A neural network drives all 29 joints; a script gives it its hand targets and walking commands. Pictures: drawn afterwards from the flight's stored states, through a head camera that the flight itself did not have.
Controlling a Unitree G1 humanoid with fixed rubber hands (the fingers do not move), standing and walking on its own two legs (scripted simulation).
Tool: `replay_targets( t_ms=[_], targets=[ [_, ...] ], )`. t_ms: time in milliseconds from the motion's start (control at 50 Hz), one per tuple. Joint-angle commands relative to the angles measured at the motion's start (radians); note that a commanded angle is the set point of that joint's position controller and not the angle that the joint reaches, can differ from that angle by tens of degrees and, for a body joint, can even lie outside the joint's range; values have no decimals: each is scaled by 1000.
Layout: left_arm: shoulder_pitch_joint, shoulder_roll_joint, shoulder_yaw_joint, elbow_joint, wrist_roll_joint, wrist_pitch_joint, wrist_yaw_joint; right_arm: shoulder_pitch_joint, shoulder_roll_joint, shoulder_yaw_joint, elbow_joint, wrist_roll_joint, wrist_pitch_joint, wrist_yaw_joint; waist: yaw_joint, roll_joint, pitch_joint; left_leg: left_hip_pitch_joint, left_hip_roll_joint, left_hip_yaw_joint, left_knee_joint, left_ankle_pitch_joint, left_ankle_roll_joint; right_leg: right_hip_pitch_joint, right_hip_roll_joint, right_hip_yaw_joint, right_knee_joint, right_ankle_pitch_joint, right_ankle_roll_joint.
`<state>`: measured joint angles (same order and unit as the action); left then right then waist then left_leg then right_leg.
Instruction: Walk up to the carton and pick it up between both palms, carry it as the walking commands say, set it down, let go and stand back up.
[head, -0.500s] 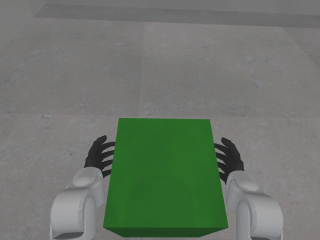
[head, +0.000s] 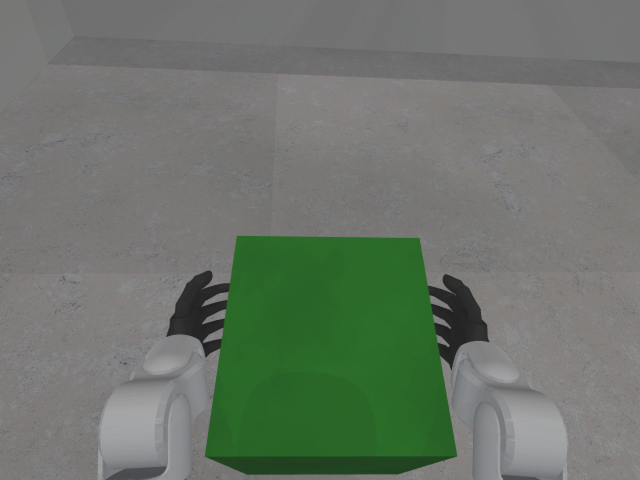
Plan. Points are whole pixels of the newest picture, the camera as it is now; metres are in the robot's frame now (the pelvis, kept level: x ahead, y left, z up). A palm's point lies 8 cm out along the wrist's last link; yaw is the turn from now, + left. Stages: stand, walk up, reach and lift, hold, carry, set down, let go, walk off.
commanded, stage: carry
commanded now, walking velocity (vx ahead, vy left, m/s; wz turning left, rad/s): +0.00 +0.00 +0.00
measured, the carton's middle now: (325, 366) +0.26 +0.01 +0.02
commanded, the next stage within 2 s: none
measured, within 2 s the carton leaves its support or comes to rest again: neither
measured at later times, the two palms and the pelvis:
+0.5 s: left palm (213, 307) +0.30 +0.14 +0.08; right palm (464, 317) +0.30 -0.15 +0.09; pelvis +0.05 -0.01 +0.00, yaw -1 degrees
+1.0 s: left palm (225, 341) +0.27 +0.12 +0.06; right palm (481, 355) +0.26 -0.17 +0.07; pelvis +0.01 -0.02 +0.00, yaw +0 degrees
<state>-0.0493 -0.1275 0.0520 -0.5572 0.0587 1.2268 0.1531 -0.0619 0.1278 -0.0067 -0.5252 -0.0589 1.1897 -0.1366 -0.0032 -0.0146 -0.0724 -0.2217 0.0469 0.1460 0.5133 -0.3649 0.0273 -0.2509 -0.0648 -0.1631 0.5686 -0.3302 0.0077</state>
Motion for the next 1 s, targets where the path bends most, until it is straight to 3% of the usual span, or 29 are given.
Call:
replay_targets(
  t_ms=[0, 20, 40, 100, 140, 200, 220, 260, 280, 300, 320, 340, 380, 400, 420, 460, 480, 520, 560, 640, 700, 760, 780, 800, 820, 900, 920, 940, 980],
  targets=[
    [-349, -786, -651, -74, -292, -15, -111, -290, 747, 555, -91, 252, -2, 92, 3, 129, -283, 163, 134, -94, 35, 923, -16, 119, -52, 31, -83, 455, 7],
    [-373, -804, -665, -112, -307, -22, -116, -288, 764, 567, -109, 263, -4, 93, 0, 105, -328, 115, 103, -52, 109, 909, -43, 203, -80, 44, -19, 778, -12],
    [-361, -797, -647, -92, -299, -22, -118, -329, 757, 578, -133, 268, -6, 91, 9, -12, -319, -4, 71, -20, 175, 775, -71, 312, -102, 59, 1, 1008, -22],
    [-335, -794, -631, -69, -277, -25, -111, -331, 753, 579, -132, 280, -2, 90, 6, -84, -288, -207, -2, 23, -6, 328, -92, 481, -163, 104, 75, 1273, -60],
    [-332, -791, -633, -83, -280, -26, -110, -327, 759, 583, -148, 284, -6, 84, -11, -2, -302, 36, 10, 24, -127, 579, -90, 292, -101, 20, 130, 1028, -20],
    [-350, -779, -650, -84, -281, -25, -104, -275, 747, 541, -84, 268, -10, 85, -19, 328, -248, 546, 161, -153, 52, 1572, -9, -298, 78, -97, 61, -127, 27],
    [-350, -794, -662, -99, -295, -25, -108, -291, 764, 560, -118, 277, -14, 88, -12, 310, -228, 567, 180, -165, 87, 1638, 35, -336, 80, -70, -54, -191, 24],
    [-343, -762, -621, -31, -268, -26, -114, -325, 718, 541, -65, 244, -16, 92, 9, 179, -249, 309, 152, -102, 95, 1288, 3, -31, 38, -56, -217, 137, 9],
    [-338, -743, -593, 0, -258, -28, -114, -289, 706, 520, -11, 227, -14, 88, 9, 99, -280, 135, 120, -67, 154, 1011, -28, 160, -24, -5, -171, 465, -6],
    [-347, -711, -556, 31, -234, -52, -116, -324, 677, 508, 8, 211, -30, 88, 15, -42, -296, -92, 67, -20, 276, 698, -69, 379, -103, 81, -67, 963, -46],
    [-345, -712, -543, 72, -223, -67, -116, -337, 661, 498, 17, 206, -41, 86, 16, -182, -272, -337, -4, 18, 249, 92, -91, 560, -211, 165, 5, 1378, -109],
    [-349, -792, -618, -66, -279, -66, -116, -367, 737, 589, -143, 268, -41, 79, 20, -244, -258, -438, -40, 10, 197, -227, -73, 634, -267, 202, 24, 1523, -147],
    [-364, -790, -620, -103, -280, -72, -108, -319, 755, 582, -111, 274, -41, 85, 0, -148, -292, -294, -12, -13, -35, -61, -57, 553, -240, 135, 53, 1293, -111],
    [-323, -703, -524, 67, -212, -87, -114, -303, 679, 502, 32, 216, -58, 92, -9, -108, -327, -102, 12, 0, -138, 214, -56, 424, -197, 56, 83, 1122, -54],
    [-359, -795, -620, -74, -273, -86, -115, -378, 763, 581, -127, 267, -59, 91, 1, -84, -317, 22, 24, -15, -118, 495, -45, 281, -145, 14, 115, 944, -9],
    [-366, -787, -647, -105, -275, -73, -108, -312, 746, 563, -90, 269, -49, 94, 5, 227, -273, 251, 158, -118, 21, 1284, -6, -73, -38, -16, 173, 205, 18],
    [-345, -767, -613, -33, -255, -66, -110, -323, 728, 542, -42, 250, -47, 94, 13, 222, -261, 286, 197, -163, 27, 1316, 38, -102, -5, -1, 33, -60, 13],
    [-333, -704, -564, 52, -217, -78, -110, -299, 671, 495, 69, 207, -58, 97, 14, 192, -261, 231, 171, -108, 61, 1181, 25, -13, -10, -19, -92, 112, 8],
    [-376, -766, -622, -68, -268, -87, -110, -312, 733, 549, -47, 242, -66, 91, 6, 102, -291, 116, 113, -77, 100, 900, -3, 124, -58, 16, -52, 534, -11],
    [-351, -715, -551, 38, -223, -96, -113, -326, 671, 511, 11, 212, -69, 89, 1, -40, -307, -7, 54, -27, 63, 485, -31, 247, -136, 66, 24, 928, -34],
    [-374, -749, -586, -36, -247, -106, -114, -362, 718, 557, -54, 244, -77, 91, 5, -7, -295, 26, 66, -38, 54, 605, -21, 198, -115, 42, 30, 797, -17],
    [-394, -653, -502, 136, -181, -147, -118, -332, 621, 435, 166, 158, -116, 98, 6, 62, -286, 80, 91, -65, 15, 705, -13, 128, -95, 34, 36, 584, -14],
    [-381, -715, -560, 25, -221, -146, -117, -363, 693, 524, 33, 217, -118, 95, 9, 48, -271, 77, 101, -70, 43, 748, -5, 105, -92, 33, 17, 547, -8],
    [-373, -635, -479, 166, -165, -163, -115, -336, 612, 433, 191, 158, -131, 98, 9, 68, -283, 77, 107, -88, 21, 710, -1, 107, -95, 47, 15, 470, -10],
    [-421, -691, -527, 82, -196, -176, -116, -378, 662, 477, 104, 193, -147, 102, 5, 90, -271, 70, 120, -93, 9, 688, -1, 98, -99, 42, 9, 378, -5],
    [-439, -633, -465, 195, -158, -212, -119, -347, 610, 410, 253, 138, -176, 106, 2, 41, -250, 23, 115, -109, -8, 459, 7, 103, -124, 74, -42, 340, -12],
    [-444, -725, -543, 70, -210, -213, -125, -400, 698, 510, 82, 202, -182, 107, 3, 20, -255, 12, 110, -98, -7, 433, 0, 109, -131, 75, -44, 362, -12],
    [-437, -618, -424, 272, -129, -234, -126, -392, 598, 398, 295, 127, -199, 112, 4, 15, -240, 13, 110, -101, -19, 395, 5, 90, -131, 84, -58, 335, -15],
    [-431, -653, -465, 214, -156, -250, -127, -377, 630, 437, 238, 154, -213, 114, 1, 41, -230, 18, 111, -101, -25, 387, 0, 77, -126, 84, -60, 299, -16]
  ],
)
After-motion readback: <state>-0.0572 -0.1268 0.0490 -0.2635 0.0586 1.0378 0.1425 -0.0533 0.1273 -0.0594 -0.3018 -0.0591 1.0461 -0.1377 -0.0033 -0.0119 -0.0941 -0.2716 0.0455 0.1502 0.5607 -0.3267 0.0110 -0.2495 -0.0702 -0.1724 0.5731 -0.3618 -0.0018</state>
